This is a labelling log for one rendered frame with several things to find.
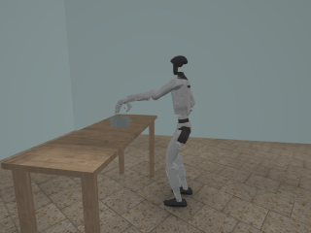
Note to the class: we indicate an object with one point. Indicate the pot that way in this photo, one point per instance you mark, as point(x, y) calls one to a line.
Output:
point(120, 121)

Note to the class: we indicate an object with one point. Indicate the robot right upper arm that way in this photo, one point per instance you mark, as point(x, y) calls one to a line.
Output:
point(192, 101)

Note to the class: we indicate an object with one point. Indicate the robot left hand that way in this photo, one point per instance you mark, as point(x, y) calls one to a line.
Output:
point(119, 105)

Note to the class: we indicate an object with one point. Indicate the robot left upper arm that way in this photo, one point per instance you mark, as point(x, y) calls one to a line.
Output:
point(174, 84)

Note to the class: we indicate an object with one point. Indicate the left robot forearm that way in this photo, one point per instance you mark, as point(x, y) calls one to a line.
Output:
point(142, 96)

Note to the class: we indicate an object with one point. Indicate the robot head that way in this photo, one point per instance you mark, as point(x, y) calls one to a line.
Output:
point(179, 61)

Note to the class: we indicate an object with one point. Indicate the table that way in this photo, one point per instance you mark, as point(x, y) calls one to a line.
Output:
point(81, 154)

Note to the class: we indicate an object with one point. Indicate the robot left shin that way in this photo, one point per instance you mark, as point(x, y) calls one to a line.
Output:
point(174, 181)

